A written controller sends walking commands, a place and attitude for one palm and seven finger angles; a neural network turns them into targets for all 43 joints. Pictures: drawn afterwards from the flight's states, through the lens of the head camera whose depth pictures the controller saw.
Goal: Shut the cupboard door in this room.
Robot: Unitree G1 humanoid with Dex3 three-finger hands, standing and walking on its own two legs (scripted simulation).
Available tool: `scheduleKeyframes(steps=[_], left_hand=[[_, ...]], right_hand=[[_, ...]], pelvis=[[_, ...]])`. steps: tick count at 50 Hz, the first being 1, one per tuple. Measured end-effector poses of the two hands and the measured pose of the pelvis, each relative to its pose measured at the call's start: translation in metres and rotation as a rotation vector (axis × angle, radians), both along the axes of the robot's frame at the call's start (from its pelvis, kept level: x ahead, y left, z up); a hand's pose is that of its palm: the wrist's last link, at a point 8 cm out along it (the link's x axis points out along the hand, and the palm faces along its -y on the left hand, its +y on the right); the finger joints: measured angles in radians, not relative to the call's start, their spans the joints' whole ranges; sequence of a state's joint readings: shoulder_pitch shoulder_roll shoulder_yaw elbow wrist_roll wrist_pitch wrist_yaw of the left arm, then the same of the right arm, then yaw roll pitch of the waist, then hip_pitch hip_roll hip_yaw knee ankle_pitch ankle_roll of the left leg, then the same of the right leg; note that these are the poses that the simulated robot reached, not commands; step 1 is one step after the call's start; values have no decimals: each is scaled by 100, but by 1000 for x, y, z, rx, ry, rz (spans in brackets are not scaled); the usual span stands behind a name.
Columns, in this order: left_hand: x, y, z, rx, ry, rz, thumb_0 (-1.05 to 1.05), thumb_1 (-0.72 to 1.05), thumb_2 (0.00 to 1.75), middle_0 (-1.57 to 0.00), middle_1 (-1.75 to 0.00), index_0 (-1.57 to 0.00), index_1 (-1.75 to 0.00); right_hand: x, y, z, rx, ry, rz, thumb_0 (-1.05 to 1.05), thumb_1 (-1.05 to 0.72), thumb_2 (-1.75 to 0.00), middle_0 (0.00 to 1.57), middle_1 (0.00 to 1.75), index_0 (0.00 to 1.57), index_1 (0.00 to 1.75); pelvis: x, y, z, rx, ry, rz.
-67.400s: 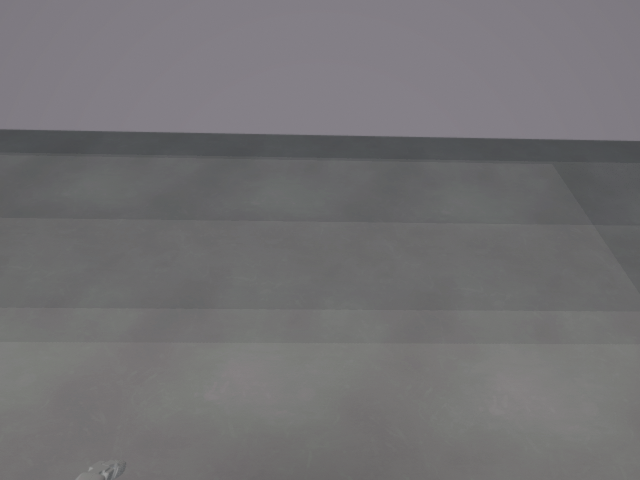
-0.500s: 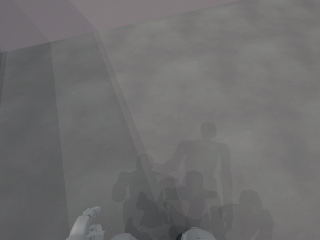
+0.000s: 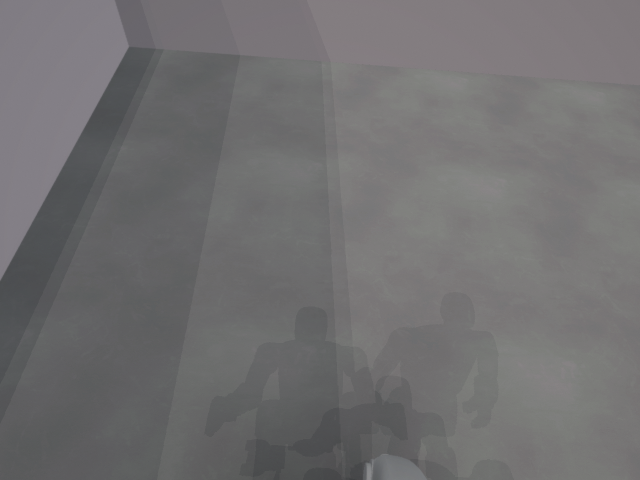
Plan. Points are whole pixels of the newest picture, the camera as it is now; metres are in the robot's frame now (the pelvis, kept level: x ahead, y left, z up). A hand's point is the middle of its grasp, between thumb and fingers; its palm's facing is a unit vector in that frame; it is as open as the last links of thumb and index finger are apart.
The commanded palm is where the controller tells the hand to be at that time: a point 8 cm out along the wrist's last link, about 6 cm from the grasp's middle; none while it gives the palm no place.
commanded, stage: turn to face it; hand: left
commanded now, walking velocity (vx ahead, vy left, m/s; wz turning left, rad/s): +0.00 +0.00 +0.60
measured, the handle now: out of the picture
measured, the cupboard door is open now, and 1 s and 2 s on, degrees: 54 54 54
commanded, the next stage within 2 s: none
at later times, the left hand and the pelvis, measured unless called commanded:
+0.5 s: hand out of the picture +0.04 +0.13 -0.14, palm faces +0.33 -0.91 -0.27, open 7.4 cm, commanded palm none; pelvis +0.00 -0.07 +0.00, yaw +19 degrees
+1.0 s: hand out of the picture -0.14 +0.18 -0.17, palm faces +0.65 -0.72 -0.25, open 7.4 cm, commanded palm none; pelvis -0.03 -0.03 +0.00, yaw +37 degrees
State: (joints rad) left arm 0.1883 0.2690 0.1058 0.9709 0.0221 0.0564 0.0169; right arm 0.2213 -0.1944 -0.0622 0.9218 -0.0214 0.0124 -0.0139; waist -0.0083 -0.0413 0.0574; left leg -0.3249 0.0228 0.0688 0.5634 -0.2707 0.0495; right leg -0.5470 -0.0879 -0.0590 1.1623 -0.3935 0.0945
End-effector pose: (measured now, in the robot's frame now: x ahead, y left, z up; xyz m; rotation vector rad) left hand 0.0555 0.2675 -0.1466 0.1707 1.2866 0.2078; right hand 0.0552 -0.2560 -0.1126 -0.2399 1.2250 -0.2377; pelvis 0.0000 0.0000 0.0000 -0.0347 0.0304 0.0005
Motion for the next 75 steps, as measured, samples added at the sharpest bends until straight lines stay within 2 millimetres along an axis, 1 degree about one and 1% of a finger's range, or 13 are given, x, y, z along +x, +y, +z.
scheduleKeyframes(steps=[4,8,17,23,29,35,42,45,49,54,64,70,75], left_hand=[[-8,6,11,23,-5,43,1,91,90,-19,-29,-20,-30],[-8,-2,17,37,-26,74,1,91,90,-19,-29,-20,-30],[3,-55,28,67,-159,128,1,90,90,-20,-29,-20,-30],[-27,-87,41,64,-158,216,0,90,90,-20,-30,-21,-30],[-70,-100,41,59,-111,330,0,91,90,-20,-30,-21,-30],[-135,-100,33,52,-22,451,0,91,90,-20,-30,-21,-30],[-219,-86,2,12,81,603,0,90,90,-20,-30,-21,-30],[-238,-78,-3,-1,121,647,1,90,90,-20,-30,-20,-30],[-234,-64,4,-7,70,679,1,91,90,-19,-29,-20,-30],[-214,-49,12,7,-29,691,1,91,90,-19,-29,-20,-30],[-160,-38,25,60,-154,702,1,90,90,-20,-30,-20,-30],[-135,-48,36,134,-220,723,0,90,90,-20,-30,-20,-30],[-147,-77,48,156,-200,788,0,90,90,-20,-30,-21,-30]], right_hand=[[16,6,-1,28,2,51,0,-91,-90,20,30,20,30],[28,6,-8,60,4,91,0,-90,-90,20,30,21,30],[52,-28,-40,122,28,173,0,-90,-90,20,30,21,30],[77,-47,-34,123,46,257,0,-91,-90,20,30,20,30],[101,-47,-27,103,71,357,0,-91,-90,19,30,20,30],[134,-12,-22,88,58,492,0,-91,-90,19,30,20,30],[173,67,-12,79,-75,681,0,-91,-90,19,30,20,30],[176,93,-2,79,-125,727,0,-91,-90,19,30,20,30],[167,107,8,62,-117,759,0,-90,-90,20,30,20,30],[152,110,9,56,-67,774,0,-90,-90,20,30,21,30],[126,73,-13,37,96,761,0,-90,-90,20,30,21,30],[136,46,-39,46,181,773,0,-90,-90,20,30,21,30],[162,48,-42,55,199,835,0,-90,-90,20,30,20,30]], pelvis=[[4,-2,5,6,1,40],[4,-11,4,18,0,84],[2,-52,-9,42,-4,211],[2,-70,2,75,-19,308],[3,-78,8,92,-9,395],[-4,-71,6,81,-2,477],[-19,-44,-11,46,0,570],[-26,-36,-9,35,-10,595],[-30,-27,1,7,-16,643],[-31,-23,7,3,-13,690],[-18,-34,4,12,14,804],[1,-51,-6,29,28,876],[10,-59,0,62,12,955]])
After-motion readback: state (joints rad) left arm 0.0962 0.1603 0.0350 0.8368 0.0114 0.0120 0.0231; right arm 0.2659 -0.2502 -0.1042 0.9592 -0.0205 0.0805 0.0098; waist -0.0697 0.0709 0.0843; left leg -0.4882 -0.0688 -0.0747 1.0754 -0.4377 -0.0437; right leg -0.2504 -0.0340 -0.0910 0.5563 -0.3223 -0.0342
